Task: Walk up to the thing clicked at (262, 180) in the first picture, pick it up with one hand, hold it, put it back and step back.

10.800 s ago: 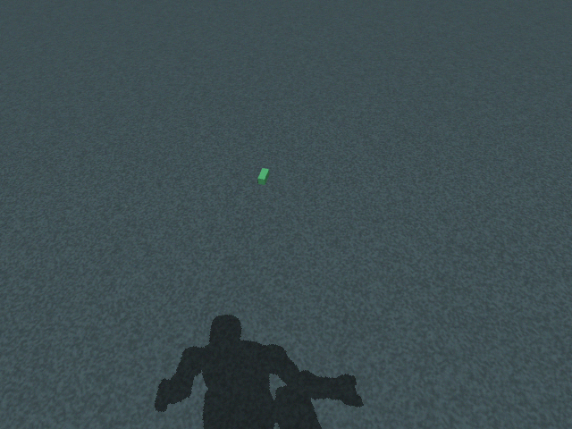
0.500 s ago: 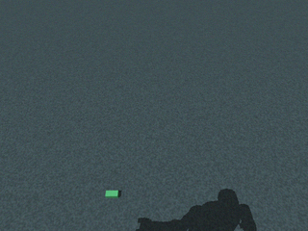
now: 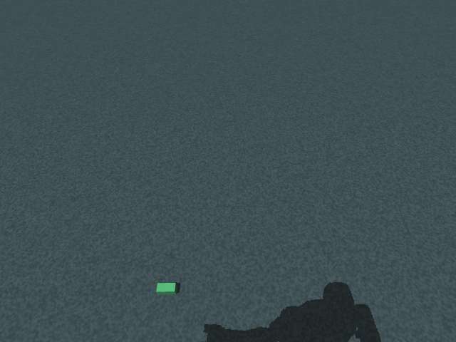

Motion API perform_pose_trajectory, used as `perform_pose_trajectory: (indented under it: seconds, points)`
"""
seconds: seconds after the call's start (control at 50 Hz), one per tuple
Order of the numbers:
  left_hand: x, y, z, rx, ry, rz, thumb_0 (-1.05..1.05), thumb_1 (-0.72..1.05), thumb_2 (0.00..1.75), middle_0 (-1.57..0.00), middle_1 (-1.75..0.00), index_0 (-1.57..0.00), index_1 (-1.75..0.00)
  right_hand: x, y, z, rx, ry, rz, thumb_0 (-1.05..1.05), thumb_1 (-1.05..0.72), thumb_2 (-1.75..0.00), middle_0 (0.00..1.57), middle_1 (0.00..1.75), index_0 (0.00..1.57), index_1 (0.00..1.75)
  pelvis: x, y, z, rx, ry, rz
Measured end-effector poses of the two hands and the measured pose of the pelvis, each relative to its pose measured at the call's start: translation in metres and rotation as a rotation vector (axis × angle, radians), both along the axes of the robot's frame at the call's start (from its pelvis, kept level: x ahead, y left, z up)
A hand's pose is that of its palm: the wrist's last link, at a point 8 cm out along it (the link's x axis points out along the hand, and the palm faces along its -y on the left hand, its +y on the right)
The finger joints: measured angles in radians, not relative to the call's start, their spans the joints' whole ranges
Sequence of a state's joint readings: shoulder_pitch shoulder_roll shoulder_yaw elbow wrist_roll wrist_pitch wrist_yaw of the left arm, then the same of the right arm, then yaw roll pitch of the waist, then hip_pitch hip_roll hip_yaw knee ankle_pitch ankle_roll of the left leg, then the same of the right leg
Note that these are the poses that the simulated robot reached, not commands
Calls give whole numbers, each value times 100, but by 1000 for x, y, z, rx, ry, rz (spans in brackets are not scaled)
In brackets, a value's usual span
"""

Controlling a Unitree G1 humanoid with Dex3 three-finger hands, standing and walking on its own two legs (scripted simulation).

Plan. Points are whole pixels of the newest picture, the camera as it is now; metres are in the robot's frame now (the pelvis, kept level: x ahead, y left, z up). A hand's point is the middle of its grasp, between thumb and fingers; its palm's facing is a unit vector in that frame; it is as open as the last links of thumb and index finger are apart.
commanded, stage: stand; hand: left
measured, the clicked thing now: (166, 288) +0.45 +0.28 -0.76
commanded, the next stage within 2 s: walk up in 0.82 s
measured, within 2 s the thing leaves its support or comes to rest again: neither
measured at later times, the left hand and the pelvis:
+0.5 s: hand out of the picture +0.06 +0.25 -0.16, palm faces -0.03 -0.94 -0.35, open 7.4 cm; pelvis +0.00 +0.00 +0.00, yaw +0 degrees
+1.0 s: hand out of the picture +0.07 +0.27 -0.16, palm faces -0.01 -0.93 -0.36, open 7.4 cm; pelvis +0.01 +0.01 +0.00, yaw +0 degrees
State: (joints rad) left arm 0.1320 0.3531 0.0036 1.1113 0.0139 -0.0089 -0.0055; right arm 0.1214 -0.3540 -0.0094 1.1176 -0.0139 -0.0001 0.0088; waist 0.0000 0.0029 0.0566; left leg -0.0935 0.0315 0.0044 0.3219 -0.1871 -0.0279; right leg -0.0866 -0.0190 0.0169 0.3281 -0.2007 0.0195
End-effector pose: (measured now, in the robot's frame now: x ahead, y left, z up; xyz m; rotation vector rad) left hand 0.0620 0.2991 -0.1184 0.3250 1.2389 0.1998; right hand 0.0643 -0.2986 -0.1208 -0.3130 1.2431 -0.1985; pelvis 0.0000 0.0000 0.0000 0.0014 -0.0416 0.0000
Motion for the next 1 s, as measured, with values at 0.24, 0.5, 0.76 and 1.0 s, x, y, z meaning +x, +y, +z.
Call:
perform_pose_trajectory:
  seconds: [0.24,0.5,0.76,1.0]
  points:
    - [-1,0,1,3,-2,-4,0,90,90,-20,-30,-21,-30,-4,0,0,2,3,-5,0,-91,-90,21,30,20,30,-2,0,0,0,-2,0]
    - [-4,-1,0,0,-2,-4,0,90,90,-20,-30,-21,-30,-7,-1,0,2,7,-8,0,-91,-90,21,30,20,30,-3,-1,0,0,-3,0]
    - [-4,0,0,-1,-1,-5,0,90,90,-20,-30,-21,-30,-8,0,0,0,5,-6,0,-91,-90,21,30,20,30,-4,0,0,0,-3,-1]
    - [-2,11,1,17,-20,13,0,90,90,-20,-30,-21,-30,-6,0,-3,2,6,-14,0,-91,-90,21,30,20,30,6,5,-4,-2,-5,-4]
